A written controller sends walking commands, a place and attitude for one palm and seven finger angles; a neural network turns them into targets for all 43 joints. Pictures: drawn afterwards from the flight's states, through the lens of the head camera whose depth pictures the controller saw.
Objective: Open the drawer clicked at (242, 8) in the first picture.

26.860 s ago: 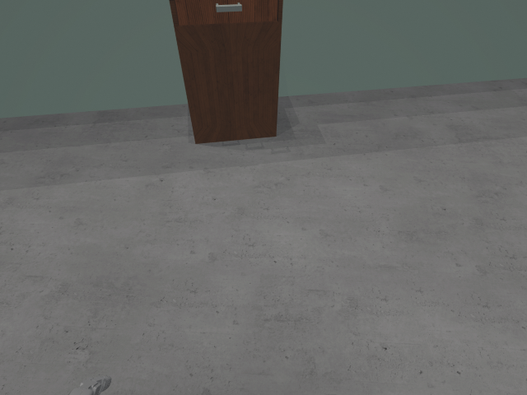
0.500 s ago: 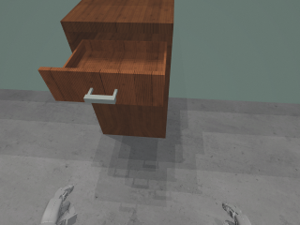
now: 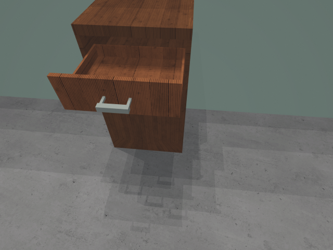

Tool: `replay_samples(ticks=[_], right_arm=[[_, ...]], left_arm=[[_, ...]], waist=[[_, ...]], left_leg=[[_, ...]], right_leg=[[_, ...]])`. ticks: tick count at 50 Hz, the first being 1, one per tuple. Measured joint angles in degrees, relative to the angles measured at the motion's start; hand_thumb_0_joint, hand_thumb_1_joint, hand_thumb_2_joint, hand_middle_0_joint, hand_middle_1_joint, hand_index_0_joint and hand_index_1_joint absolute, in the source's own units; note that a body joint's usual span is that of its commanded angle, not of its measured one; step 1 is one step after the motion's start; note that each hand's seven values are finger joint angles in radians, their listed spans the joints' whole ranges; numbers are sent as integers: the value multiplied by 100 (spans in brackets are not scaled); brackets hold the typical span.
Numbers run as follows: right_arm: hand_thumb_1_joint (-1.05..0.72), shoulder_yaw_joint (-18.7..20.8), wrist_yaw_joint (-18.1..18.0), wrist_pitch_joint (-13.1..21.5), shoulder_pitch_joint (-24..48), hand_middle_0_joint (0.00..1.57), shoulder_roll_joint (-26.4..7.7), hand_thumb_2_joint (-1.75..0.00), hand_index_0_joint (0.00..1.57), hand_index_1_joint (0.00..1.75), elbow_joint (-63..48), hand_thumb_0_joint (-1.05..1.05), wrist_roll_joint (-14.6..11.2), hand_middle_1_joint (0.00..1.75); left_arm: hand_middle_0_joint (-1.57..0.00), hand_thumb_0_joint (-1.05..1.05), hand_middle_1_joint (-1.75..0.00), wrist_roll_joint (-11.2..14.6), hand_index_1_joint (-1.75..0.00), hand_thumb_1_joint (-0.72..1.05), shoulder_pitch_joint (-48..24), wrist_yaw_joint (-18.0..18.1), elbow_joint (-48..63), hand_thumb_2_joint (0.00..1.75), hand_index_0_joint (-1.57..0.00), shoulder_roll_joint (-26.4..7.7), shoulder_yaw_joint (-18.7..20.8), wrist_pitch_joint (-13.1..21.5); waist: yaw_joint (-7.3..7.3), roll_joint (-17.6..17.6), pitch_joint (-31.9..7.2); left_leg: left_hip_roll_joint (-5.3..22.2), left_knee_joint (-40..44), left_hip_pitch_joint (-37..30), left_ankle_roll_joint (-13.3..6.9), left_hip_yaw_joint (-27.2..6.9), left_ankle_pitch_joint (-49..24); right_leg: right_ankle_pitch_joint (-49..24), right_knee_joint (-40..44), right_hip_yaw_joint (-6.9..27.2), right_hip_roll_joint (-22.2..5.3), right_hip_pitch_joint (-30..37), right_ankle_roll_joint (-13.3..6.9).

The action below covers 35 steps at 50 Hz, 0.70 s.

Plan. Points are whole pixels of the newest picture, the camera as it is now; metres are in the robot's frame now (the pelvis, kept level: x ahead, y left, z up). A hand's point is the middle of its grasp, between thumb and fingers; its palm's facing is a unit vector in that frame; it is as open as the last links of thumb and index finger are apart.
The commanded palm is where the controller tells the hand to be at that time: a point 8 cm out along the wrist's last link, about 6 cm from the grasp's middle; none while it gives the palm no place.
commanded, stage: let the arm hang, fingers relaxed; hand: left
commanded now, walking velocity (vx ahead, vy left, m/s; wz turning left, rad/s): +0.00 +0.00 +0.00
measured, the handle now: (114, 104) +0.57 +0.22 -0.01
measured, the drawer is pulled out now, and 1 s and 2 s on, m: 0.30 0.30 0.30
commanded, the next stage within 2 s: look to check the result in 0.42 s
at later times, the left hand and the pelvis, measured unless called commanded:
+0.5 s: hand out of the picture +0.00 +0.17 -0.17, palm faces +0.02 -0.98 -0.20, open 7.3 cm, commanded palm none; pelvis +0.00 +0.00 +0.00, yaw -1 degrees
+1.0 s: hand out of the picture +0.04 +0.18 -0.17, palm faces +0.02 -0.97 -0.24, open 7.3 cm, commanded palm none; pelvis +0.01 -0.01 +0.00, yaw +0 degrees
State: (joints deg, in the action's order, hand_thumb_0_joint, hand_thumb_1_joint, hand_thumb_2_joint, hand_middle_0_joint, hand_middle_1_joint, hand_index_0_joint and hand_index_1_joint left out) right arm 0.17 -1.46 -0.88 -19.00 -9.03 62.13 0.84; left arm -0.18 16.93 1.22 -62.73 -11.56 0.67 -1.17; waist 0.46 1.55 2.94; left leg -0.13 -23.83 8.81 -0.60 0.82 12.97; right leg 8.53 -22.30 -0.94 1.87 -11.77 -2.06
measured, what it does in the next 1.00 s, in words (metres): stands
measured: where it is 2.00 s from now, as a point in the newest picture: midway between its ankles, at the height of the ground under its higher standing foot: outside the picture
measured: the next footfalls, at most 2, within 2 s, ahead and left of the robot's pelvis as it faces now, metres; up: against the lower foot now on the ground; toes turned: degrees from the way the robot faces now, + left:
none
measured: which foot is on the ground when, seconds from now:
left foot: down 0.00-1.00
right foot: down 0.00-1.00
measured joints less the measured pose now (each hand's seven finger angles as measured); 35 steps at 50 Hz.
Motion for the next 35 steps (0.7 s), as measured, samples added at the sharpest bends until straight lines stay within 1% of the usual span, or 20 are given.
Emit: replay_samples(ticks=[7, 14, 27, 35], right_arm=[[-91, -2, -6, 31, -3, 20, 147, -90, 20, 30, 112, 0, 9, 30], [-91, 22, -30, 62, -24, 20, 201, -90, 20, 30, 141, 0, 8, 30], [-91, 76, -61, 69, -29, 20, 159, -90, 20, 30, 152, 0, 7, 30], [-91, 97, -65, 70, 93, 20, 103, -90, 20, 30, 143, 0, 0, 30]], left_arm=[[-20, 0, -30, -10, -29, 91, -120, 19, -66, 90, -20, 174, -9, 36], [-20, 0, -30, -30, -30, 91, -178, 35, -89, 90, -20, 332, -2, 51], [-20, 0, -30, -24, -30, 91, -120, 33, -185, 90, -20, 326, 48, 65], [-20, 0, -30, -21, -30, 91, -168, 36, -206, 90, -20, 281, 63, 85]], waist=[[20, -12, -89], [31, -66, -98], [26, -88, 17], [24, -68, 74]], left_leg=[[-22, 42, -26, -11, 53, -33], [-29, 58, -14, -10, 86, -46], [-8, 66, 13, 12, 64, -26], [9, 90, -29, 26, 46, 0]], right_leg=[[-1, -49, 53, -19, -31, 12], [6, -93, 85, -24, -81, 13], [26, -75, 64, -4, -98, -9], [54, -43, 48, 13, -49, -23]])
